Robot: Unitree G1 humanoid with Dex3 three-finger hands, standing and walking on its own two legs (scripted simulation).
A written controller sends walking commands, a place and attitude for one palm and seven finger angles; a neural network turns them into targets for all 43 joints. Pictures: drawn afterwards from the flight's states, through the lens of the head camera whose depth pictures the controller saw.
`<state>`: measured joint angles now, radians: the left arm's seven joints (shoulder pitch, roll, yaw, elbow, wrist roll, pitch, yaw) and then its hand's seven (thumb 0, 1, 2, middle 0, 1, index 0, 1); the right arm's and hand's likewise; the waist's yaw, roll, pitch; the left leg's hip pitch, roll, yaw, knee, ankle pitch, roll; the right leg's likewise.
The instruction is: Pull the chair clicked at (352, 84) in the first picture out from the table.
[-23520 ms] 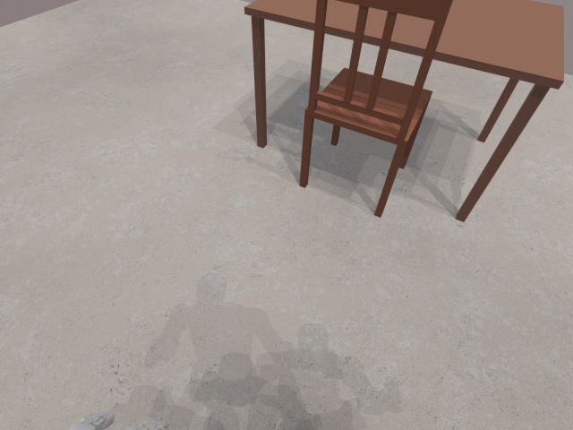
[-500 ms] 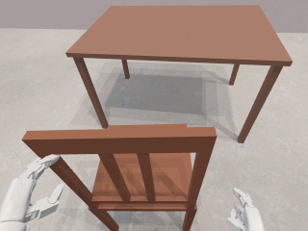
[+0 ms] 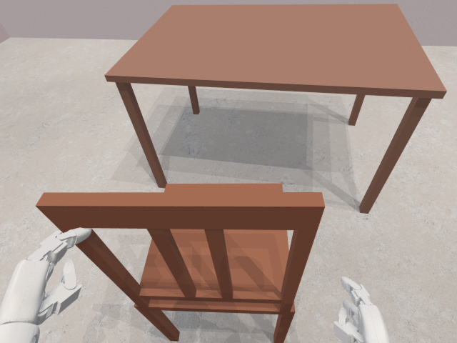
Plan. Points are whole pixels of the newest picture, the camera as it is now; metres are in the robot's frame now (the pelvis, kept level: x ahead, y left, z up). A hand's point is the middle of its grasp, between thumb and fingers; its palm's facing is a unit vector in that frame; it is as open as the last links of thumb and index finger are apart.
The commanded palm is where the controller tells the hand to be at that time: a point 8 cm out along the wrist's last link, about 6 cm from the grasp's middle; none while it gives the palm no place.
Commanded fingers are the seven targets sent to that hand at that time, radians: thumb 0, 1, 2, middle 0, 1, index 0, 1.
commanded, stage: step back with the hand held close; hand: left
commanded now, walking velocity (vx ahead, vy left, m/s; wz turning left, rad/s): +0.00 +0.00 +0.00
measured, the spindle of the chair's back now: (177, 265) +0.26 +0.16 -0.07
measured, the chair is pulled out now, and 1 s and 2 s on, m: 0.53 0.53 0.53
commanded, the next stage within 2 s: stop stepping back and stand still in 1.32 s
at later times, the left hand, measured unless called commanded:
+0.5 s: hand out of the picture +0.13 +0.28 +0.19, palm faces +0.45 -0.69 -0.57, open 7.2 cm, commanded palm +0.07 +0.31 +0.18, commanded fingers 0.00 0.90 0.90 -0.20 -0.30 -0.20 -0.30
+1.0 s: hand out of the picture +0.05 +0.32 +0.17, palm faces +0.48 -0.71 -0.51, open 7.4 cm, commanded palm -0.01 +0.34 +0.18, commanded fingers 0.00 0.90 0.90 -0.20 -0.30 -0.20 -0.30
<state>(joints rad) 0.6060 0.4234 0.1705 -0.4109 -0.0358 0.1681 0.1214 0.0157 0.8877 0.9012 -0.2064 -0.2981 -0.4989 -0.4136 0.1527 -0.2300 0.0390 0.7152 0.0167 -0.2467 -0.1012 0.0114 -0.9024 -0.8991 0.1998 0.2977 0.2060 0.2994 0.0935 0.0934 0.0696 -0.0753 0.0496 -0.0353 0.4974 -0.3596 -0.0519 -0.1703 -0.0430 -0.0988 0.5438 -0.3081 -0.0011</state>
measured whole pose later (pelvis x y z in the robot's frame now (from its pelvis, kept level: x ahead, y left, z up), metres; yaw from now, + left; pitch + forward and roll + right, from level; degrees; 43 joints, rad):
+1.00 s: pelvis -0.15 +0.04 -0.01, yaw +1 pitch +0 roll -1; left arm 0.53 0.42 0.46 -0.50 -0.02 -0.21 0.17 0.01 0.89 0.90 -0.20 -0.30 -0.21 -0.30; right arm 0.20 -0.20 0.00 0.66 0.00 -0.17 -0.09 0.01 -0.90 -0.90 0.20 0.30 0.21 0.30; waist 0.03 0.03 0.06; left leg -0.43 0.02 0.00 0.60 -0.19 0.01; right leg -0.36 -0.03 -0.01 0.58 -0.21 0.03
